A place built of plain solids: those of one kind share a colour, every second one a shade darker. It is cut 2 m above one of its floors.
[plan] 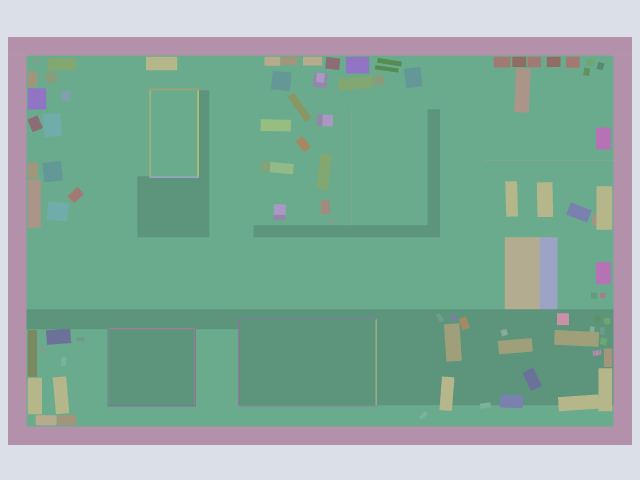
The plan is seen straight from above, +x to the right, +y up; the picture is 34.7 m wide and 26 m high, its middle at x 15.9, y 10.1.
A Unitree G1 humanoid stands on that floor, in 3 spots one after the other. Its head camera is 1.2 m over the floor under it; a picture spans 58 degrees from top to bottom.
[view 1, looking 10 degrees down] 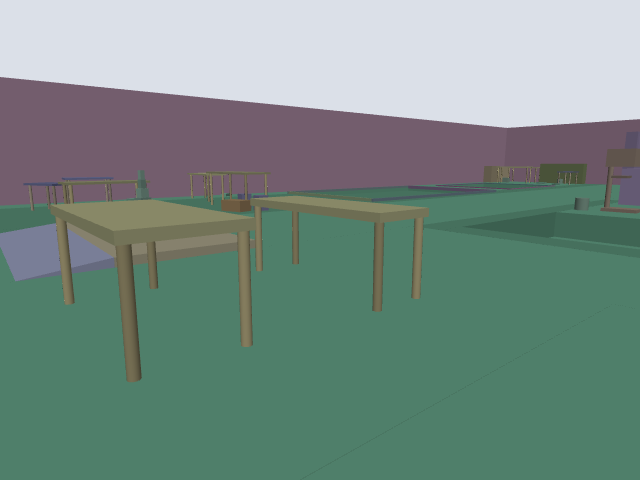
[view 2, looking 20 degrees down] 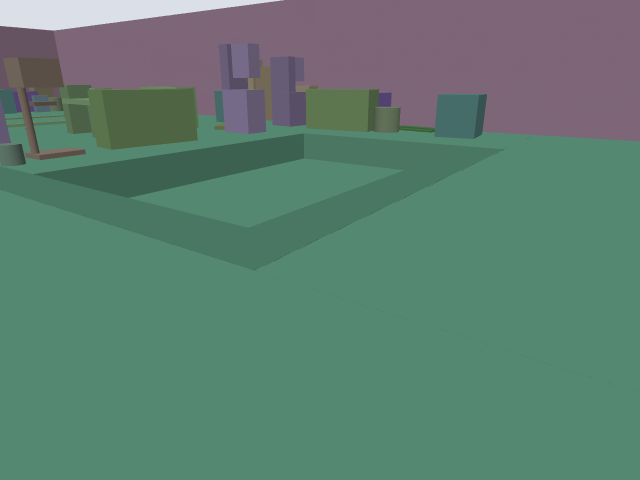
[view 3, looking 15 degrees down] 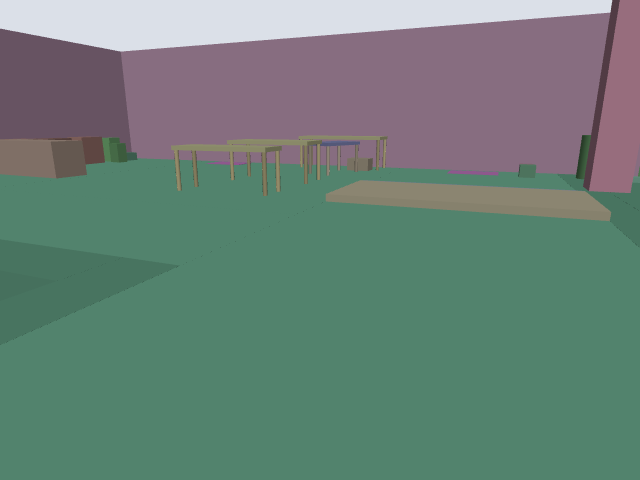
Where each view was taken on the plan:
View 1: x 29.05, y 15.60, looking -129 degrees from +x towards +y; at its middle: floor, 6.91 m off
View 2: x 24.31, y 8.30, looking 125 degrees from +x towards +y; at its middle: floor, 3.51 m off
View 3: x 19.51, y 7.76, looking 22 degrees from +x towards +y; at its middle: floor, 4.64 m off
